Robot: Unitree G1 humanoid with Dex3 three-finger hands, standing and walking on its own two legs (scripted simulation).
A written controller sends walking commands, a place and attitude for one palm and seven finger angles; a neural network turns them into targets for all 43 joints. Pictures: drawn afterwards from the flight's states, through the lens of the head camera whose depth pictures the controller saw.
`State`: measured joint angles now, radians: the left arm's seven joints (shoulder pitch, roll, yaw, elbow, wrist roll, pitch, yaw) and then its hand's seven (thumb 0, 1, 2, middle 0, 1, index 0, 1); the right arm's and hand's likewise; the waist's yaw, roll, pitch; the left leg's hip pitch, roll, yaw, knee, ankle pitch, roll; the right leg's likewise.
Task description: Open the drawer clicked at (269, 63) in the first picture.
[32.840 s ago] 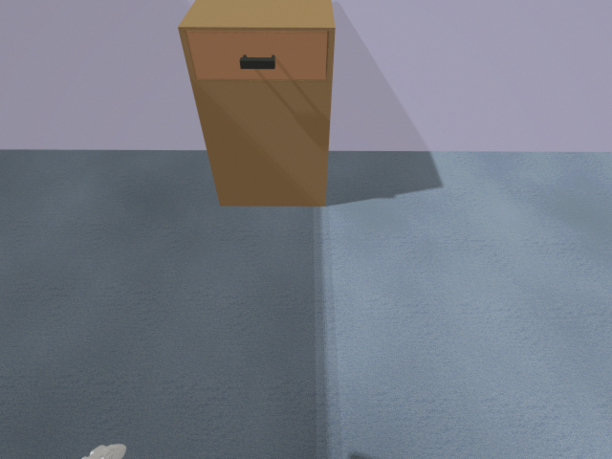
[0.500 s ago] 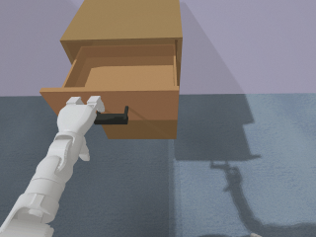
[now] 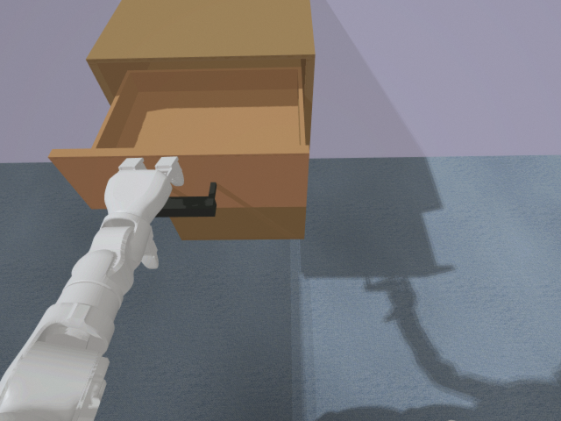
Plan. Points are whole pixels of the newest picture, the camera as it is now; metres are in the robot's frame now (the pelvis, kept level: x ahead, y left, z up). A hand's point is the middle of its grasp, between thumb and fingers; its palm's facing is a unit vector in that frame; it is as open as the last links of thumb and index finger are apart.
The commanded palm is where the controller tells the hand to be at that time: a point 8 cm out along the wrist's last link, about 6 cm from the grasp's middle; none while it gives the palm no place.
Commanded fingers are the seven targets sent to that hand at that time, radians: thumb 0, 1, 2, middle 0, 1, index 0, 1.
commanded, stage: move the hooked fingers above the handle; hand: left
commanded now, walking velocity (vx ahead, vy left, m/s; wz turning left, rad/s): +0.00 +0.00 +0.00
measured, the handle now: (186, 197) +0.50 +0.20 -0.04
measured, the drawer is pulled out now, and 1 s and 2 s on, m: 0.29 0.29 0.29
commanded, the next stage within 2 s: lower the fingers behind the handle in 0.90 s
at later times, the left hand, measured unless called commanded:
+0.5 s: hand (163, 205) +0.44 +0.21 +0.02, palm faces -0.04 -0.03 -1.00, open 13.8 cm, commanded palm +0.42 +0.21 +0.08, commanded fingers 0.00 -0.50 0.30 -0.30 -1.20 -0.30 -1.20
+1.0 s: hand (163, 205) +0.44 +0.21 +0.02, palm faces -0.03 -0.04 -1.00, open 13.8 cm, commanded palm +0.42 +0.21 +0.07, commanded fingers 0.00 -0.50 0.30 -0.30 -1.20 -0.30 -1.20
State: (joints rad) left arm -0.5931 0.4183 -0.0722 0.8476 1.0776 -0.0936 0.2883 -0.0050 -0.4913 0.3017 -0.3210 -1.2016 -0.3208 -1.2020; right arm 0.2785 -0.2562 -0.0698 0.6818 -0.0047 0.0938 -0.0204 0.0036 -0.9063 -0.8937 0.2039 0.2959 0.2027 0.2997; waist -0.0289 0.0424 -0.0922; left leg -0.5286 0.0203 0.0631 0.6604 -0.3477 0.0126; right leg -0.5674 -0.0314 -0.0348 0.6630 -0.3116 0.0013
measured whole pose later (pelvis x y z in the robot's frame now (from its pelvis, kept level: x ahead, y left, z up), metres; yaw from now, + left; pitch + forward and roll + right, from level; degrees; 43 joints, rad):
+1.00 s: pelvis +0.00 +0.01 -0.01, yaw -1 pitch +15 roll +0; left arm -0.68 0.39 -0.06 0.95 1.10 -0.09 0.36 -0.01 -0.49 0.30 -0.32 -1.20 -0.32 -1.20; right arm 0.30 -0.26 -0.07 0.70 -0.02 0.10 -0.01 0.00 -0.91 -0.89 0.20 0.30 0.20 0.30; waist -0.06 0.04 -0.12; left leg -0.60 0.02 0.07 0.71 -0.37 0.02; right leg -0.63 -0.03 -0.02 0.69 -0.31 0.01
